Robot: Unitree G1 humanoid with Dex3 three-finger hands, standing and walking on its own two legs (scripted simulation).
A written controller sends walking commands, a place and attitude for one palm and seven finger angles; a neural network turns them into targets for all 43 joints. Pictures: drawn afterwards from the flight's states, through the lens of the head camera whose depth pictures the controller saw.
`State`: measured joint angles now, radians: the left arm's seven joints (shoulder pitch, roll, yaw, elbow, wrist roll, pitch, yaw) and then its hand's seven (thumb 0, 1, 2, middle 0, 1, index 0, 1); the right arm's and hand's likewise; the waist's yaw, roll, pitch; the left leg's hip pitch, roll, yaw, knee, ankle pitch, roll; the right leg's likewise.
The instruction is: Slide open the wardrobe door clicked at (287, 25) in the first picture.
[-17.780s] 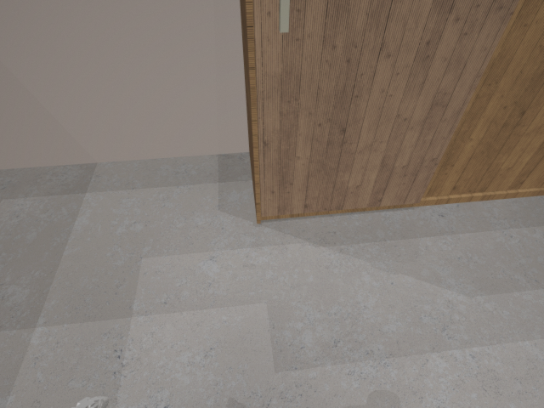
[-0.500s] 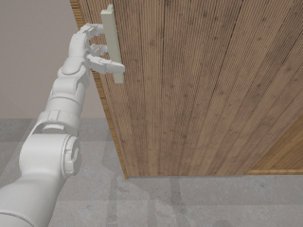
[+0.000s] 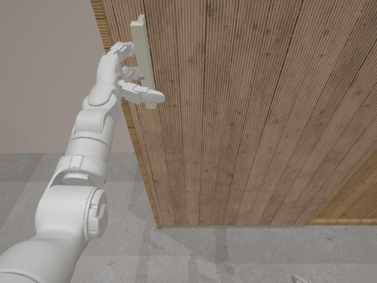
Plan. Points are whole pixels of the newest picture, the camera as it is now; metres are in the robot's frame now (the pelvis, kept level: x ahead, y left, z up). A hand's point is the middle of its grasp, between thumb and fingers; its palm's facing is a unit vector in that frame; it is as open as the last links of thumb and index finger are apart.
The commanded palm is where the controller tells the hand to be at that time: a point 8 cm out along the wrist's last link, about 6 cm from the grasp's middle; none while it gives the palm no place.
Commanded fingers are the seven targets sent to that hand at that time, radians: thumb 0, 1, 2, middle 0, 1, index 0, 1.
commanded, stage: slide the fingers in behind the handle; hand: left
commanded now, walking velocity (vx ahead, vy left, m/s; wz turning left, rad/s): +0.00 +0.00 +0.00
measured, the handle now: (146, 64) +0.52 +0.10 +0.23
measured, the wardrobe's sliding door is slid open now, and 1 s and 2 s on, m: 0.00 0.00 0.00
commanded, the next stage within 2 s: grip the handle and tug to test in 1.20 s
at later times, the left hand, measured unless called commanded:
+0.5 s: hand (152, 74) +0.47 +0.09 +0.23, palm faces -0.01 -1.00 +0.01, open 13.9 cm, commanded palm +0.44 +0.14 +0.23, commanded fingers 0.00 -0.50 0.30 -0.30 -1.20 -0.30 -1.20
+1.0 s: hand (154, 76) +0.46 +0.08 +0.23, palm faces +0.00 -1.00 +0.01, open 14.0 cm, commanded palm +0.44 +0.13 +0.23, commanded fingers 0.00 -0.50 0.30 -0.30 -1.20 -0.30 -1.20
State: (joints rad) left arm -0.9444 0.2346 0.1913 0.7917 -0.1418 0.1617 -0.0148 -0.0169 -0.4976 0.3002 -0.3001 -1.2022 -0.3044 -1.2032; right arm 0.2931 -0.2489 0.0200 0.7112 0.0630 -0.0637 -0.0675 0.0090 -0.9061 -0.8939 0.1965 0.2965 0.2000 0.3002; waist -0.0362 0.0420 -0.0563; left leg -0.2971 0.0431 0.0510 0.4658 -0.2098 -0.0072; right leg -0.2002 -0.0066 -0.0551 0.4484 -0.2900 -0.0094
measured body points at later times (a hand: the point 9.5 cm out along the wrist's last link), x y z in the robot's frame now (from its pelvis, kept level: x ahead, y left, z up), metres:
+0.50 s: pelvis +0.01 +0.00 +0.00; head +0.01 -0.02 +0.45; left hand +0.46 +0.14 +0.23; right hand +0.09 -0.26 -0.12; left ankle +0.02 +0.13 -0.74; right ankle -0.04 -0.11 -0.74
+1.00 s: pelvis +0.01 +0.00 +0.00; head +0.00 -0.02 +0.45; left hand +0.45 +0.13 +0.23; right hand +0.12 -0.25 -0.12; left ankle +0.02 +0.13 -0.74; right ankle -0.04 -0.11 -0.74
